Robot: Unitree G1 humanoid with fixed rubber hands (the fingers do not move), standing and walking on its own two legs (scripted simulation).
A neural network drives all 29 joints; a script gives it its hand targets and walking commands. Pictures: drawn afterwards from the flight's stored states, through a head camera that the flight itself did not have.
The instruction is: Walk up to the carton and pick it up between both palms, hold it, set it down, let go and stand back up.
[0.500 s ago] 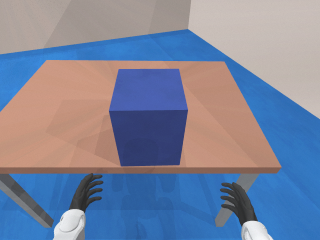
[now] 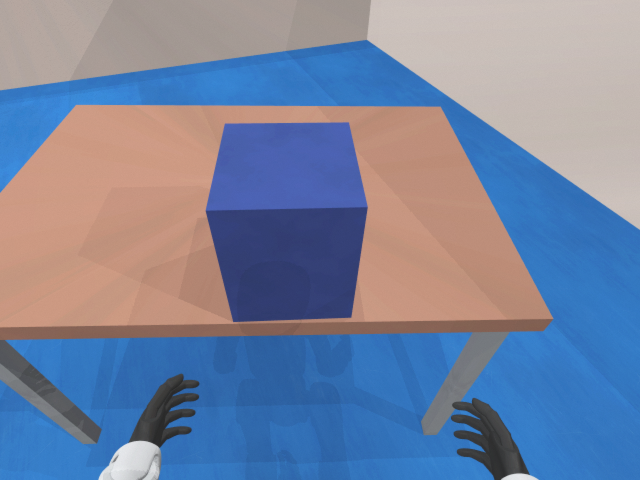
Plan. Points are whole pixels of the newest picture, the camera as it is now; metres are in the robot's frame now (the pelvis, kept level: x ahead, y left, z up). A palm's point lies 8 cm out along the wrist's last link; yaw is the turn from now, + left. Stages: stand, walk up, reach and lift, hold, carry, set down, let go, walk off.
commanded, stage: set down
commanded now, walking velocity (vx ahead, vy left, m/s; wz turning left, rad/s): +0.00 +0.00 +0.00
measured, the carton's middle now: (290, 223) +0.51 +0.08 +0.03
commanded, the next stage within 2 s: let go in 0.40 s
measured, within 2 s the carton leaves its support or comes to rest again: neither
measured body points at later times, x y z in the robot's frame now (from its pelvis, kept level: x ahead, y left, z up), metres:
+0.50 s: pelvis +0.01 +0.01 +0.00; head +0.01 +0.02 +0.45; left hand +0.19 +0.24 -0.08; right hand +0.18 -0.22 -0.08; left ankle +0.01 +0.12 -0.75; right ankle -0.01 -0.09 -0.75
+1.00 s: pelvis +0.01 +0.01 -0.01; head +0.01 +0.02 +0.44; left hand +0.19 +0.24 -0.08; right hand +0.16 -0.23 -0.10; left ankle +0.01 +0.12 -0.75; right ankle -0.01 -0.09 -0.75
